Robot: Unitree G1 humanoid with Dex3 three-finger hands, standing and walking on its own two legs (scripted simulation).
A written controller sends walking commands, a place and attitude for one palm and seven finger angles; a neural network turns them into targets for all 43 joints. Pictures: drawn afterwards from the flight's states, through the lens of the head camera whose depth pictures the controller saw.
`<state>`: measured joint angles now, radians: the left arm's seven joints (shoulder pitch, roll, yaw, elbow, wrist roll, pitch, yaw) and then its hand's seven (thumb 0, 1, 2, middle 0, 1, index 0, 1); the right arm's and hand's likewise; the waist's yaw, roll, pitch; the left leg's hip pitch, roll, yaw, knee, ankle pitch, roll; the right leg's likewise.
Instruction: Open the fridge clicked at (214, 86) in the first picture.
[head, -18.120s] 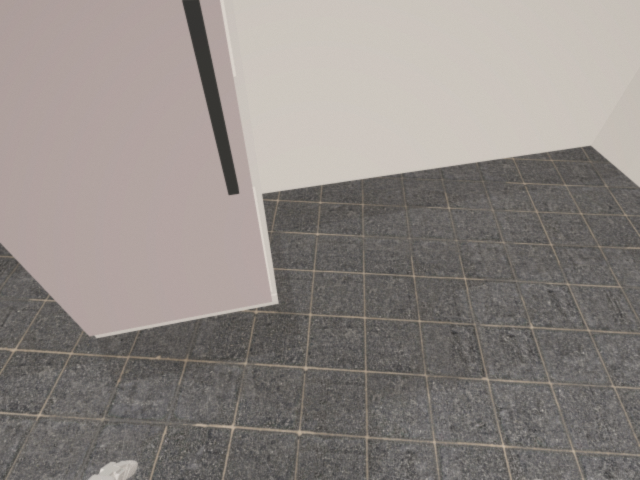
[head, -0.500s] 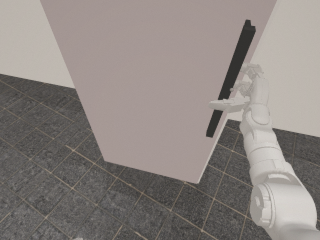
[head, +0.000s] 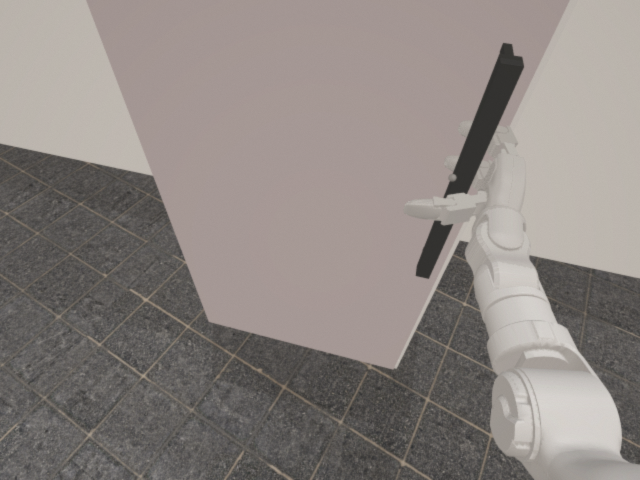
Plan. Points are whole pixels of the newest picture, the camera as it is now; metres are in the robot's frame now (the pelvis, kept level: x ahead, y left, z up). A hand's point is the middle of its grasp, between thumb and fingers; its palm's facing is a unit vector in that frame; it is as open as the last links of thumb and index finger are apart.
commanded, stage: slide the fingers in behind the handle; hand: right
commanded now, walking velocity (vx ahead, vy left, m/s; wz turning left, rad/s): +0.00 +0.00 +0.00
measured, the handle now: (455, 185) +0.53 -0.12 +0.09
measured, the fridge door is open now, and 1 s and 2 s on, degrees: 0 0 2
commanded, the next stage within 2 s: grip the handle and tug to test in 0.48 s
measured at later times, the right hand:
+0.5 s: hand (454, 178) +0.47 -0.10 +0.16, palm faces +0.11 +0.99 +0.02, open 14.1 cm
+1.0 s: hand (454, 179) +0.47 -0.10 +0.15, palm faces +0.12 +0.99 +0.02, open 10.0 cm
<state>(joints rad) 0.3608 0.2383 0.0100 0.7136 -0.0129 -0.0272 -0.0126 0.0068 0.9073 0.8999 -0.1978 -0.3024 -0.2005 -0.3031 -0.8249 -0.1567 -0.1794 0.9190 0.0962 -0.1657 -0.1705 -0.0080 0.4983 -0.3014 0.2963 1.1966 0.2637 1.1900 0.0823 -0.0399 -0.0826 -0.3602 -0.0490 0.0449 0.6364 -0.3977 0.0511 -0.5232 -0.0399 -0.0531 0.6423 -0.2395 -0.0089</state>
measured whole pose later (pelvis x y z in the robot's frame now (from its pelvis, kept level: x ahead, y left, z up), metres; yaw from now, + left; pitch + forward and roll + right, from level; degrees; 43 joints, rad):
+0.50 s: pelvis +0.01 +0.00 +0.00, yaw +0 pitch +6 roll +0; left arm 0.33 0.24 0.01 0.69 -0.02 0.01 0.00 0.01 0.91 0.90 -0.20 -0.30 -0.20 -0.30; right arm -0.77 -0.15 -0.17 0.83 0.11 -0.11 -0.15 -0.01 0.50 -0.30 0.29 1.19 0.28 1.17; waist 0.07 -0.03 -0.08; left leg -0.31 -0.05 0.04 0.60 -0.39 0.05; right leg -0.48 -0.04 -0.06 0.62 -0.24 -0.01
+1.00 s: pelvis +0.01 +0.00 +0.00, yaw +0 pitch +6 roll +0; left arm 0.34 0.24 0.01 0.71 -0.02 0.00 0.00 0.01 0.91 0.90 -0.20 -0.30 -0.20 -0.30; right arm -0.77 -0.15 -0.18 0.84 0.11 -0.11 -0.16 0.00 -0.09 -0.55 0.34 1.27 0.34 1.26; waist 0.08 -0.04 -0.08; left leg -0.32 -0.05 0.03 0.60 -0.39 0.05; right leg -0.49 -0.04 -0.06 0.62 -0.24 -0.01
